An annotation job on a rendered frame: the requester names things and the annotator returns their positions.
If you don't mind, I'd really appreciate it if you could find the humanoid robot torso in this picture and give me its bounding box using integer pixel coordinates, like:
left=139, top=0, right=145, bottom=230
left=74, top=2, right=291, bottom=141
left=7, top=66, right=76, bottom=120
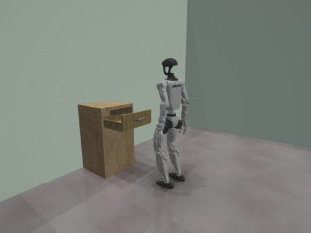
left=161, top=78, right=182, bottom=129

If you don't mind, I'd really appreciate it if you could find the robot right upper arm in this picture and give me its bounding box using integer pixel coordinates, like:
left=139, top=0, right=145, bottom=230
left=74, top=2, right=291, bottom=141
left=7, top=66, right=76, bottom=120
left=179, top=79, right=189, bottom=105

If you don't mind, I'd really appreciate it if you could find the cabinet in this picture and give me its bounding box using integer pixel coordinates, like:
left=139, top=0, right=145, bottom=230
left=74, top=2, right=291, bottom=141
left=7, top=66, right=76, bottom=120
left=77, top=100, right=135, bottom=179

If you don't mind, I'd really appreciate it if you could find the right robot forearm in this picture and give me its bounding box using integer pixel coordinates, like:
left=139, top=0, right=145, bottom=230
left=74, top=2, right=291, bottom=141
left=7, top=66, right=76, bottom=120
left=181, top=102, right=189, bottom=121

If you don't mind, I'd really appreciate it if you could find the drawer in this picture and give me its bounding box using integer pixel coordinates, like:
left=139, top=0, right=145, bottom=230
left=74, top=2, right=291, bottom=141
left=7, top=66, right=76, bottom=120
left=103, top=109, right=151, bottom=132

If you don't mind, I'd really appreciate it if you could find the handle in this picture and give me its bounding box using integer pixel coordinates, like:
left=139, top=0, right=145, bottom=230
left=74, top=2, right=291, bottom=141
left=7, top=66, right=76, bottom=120
left=135, top=117, right=146, bottom=122

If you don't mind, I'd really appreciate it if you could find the robot left hand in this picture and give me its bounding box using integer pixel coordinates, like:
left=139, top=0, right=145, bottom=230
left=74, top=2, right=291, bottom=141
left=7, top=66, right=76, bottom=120
left=154, top=129, right=164, bottom=148

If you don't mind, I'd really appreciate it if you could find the robot left upper arm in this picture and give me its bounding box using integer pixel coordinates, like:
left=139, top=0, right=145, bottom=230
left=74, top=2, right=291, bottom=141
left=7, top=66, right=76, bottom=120
left=156, top=80, right=170, bottom=109

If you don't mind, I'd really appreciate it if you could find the humanoid robot head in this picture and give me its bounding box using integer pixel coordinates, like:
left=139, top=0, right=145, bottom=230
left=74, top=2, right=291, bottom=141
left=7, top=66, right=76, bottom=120
left=162, top=58, right=178, bottom=81

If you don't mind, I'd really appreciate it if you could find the left robot forearm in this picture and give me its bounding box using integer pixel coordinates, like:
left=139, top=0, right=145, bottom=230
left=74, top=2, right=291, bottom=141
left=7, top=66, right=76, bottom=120
left=157, top=102, right=168, bottom=130

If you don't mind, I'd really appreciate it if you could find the robot right hand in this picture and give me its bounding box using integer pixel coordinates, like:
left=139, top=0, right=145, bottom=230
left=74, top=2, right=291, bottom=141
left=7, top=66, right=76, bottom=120
left=178, top=120, right=188, bottom=135

